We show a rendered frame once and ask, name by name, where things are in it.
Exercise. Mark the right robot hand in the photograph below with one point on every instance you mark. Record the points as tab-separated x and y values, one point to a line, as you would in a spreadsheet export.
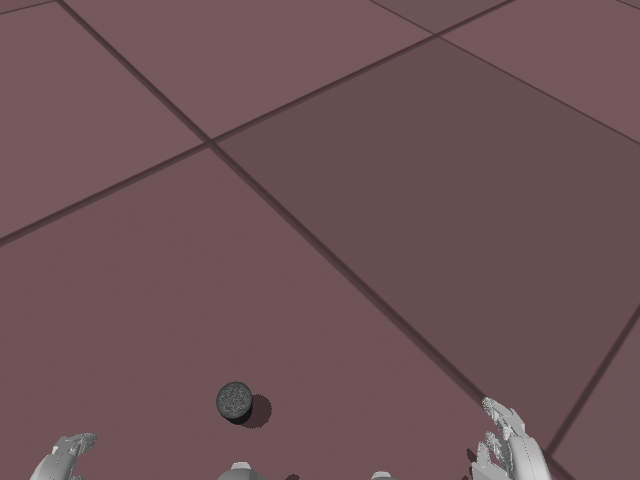
520	459

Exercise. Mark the cup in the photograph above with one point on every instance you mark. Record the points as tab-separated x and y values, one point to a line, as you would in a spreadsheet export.
234	402

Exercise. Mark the left robot hand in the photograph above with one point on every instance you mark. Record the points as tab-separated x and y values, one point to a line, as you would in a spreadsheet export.
61	463

